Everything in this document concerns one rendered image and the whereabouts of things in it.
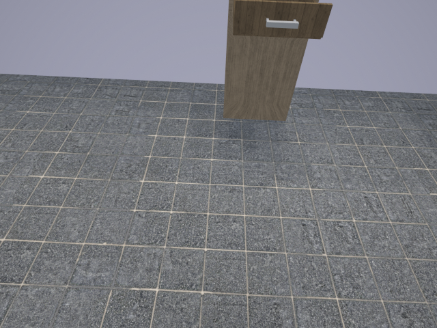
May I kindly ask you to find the handle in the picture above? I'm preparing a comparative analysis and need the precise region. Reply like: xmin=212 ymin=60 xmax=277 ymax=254
xmin=266 ymin=18 xmax=299 ymax=29

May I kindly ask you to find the drawer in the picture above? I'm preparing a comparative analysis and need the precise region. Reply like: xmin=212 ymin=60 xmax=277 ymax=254
xmin=233 ymin=0 xmax=333 ymax=39

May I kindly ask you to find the cabinet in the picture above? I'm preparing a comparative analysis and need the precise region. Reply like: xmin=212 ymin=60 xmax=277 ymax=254
xmin=223 ymin=0 xmax=319 ymax=121

